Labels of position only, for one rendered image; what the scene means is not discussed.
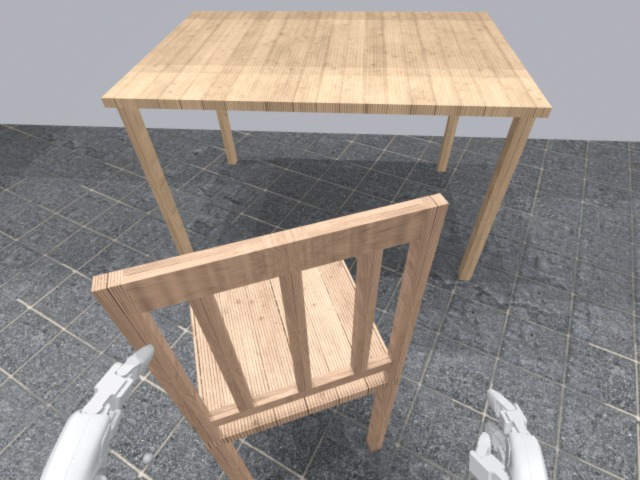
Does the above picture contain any table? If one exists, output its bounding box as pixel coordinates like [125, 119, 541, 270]
[101, 11, 552, 281]

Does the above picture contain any robot right hand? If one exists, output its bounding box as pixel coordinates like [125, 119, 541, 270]
[469, 389, 548, 480]

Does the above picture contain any robot left hand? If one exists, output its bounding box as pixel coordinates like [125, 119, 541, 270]
[40, 344, 154, 480]

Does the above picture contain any chair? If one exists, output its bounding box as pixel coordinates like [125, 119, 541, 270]
[91, 193, 449, 480]

